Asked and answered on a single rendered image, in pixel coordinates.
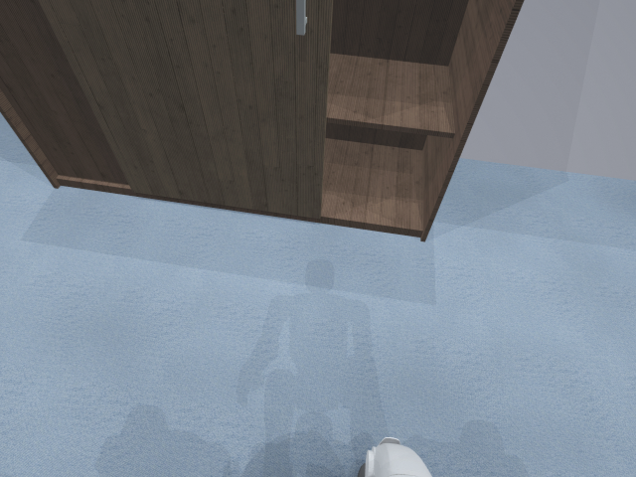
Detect right robot thigh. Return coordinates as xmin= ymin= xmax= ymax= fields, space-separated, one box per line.
xmin=365 ymin=443 xmax=432 ymax=477

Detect wardrobe door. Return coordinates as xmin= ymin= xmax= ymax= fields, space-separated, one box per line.
xmin=39 ymin=0 xmax=333 ymax=219
xmin=0 ymin=0 xmax=129 ymax=185

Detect right robot shin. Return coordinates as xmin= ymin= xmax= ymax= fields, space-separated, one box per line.
xmin=379 ymin=437 xmax=400 ymax=445

